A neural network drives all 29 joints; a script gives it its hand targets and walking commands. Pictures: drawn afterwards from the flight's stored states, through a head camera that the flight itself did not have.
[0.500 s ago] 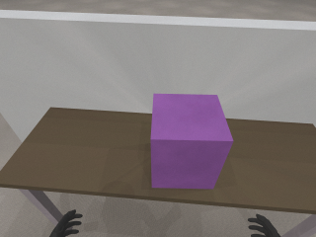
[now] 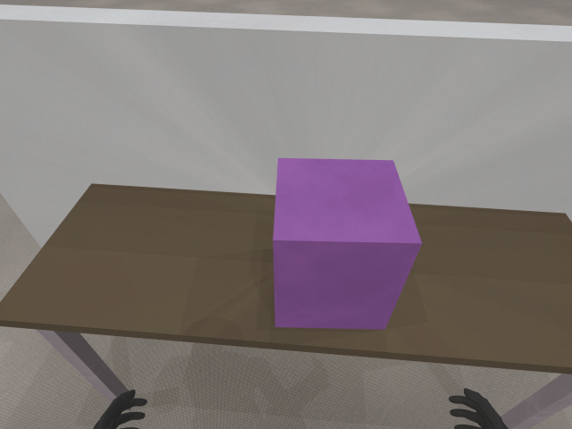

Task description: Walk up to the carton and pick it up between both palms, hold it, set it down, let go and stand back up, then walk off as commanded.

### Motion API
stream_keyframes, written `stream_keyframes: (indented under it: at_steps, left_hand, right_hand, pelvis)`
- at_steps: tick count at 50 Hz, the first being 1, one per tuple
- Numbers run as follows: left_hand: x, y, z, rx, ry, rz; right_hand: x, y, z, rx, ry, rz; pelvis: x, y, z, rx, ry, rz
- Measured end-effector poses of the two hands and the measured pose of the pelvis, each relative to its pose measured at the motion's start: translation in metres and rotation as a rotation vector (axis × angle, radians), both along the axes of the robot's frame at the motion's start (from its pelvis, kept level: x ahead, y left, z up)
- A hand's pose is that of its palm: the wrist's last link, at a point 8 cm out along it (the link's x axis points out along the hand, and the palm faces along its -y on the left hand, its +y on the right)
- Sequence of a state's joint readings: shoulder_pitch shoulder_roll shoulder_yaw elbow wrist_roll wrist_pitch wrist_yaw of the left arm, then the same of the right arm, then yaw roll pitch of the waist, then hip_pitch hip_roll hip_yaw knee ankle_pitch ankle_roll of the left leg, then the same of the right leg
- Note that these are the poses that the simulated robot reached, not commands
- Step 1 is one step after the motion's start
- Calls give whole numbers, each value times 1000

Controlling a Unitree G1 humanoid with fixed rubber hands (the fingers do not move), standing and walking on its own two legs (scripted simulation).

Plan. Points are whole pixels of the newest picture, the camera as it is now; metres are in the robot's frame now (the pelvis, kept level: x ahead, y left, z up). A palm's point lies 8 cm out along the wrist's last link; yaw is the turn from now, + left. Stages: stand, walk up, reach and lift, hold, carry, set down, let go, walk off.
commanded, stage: stand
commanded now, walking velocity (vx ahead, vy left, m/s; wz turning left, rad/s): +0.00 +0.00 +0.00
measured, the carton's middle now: (332, 245) +0.46 -0.03 -0.01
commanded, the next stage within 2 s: walk off in 1.02 s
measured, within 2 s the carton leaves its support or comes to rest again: neither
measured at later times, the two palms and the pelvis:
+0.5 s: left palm out of the picture +0.11 +0.29 -0.09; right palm out of the picture +0.16 -0.26 -0.07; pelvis -0.01 +0.00 +0.00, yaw +0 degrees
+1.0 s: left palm out of the picture +0.10 +0.29 -0.09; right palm out of the picture +0.14 -0.26 -0.08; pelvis -0.01 +0.00 +0.00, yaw +0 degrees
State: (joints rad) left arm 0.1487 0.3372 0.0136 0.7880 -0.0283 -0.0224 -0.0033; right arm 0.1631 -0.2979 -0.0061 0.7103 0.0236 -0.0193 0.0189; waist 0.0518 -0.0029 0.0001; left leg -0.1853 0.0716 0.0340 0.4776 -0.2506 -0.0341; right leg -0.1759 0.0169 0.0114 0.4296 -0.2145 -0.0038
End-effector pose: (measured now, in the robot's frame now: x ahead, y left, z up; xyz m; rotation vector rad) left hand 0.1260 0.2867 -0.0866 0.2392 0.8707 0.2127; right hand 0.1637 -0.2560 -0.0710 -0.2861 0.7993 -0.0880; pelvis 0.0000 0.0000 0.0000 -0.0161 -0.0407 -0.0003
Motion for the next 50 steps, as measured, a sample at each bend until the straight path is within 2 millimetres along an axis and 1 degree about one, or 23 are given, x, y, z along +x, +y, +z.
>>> stream_keyframes:
  at_steps: [16, 22, 34, 50]
  left_hand:
    - [-5, 1, -1, 1, 3, 4]
    - [-8, 2, -1, 3, 7, 8]
    - [-22, 3, -4, 5, 38, 14]
    - [-28, 3, -6, 7, 60, 20]
  right_hand:
    - [-2, 0, 0, 1, -4, -1]
    - [-5, -1, -1, 3, -1, -4]
    - [-16, -1, -5, 6, 16, -7]
    - [-22, -3, -9, 7, 38, -13]
  pelvis:
    - [-2, 0, 0, 0, -3, 0]
    - [-4, 0, 0, 0, -6, 0]
    - [-12, 0, 0, 0, -17, 0]
    - [-13, -1, 0, 1, -18, 0]
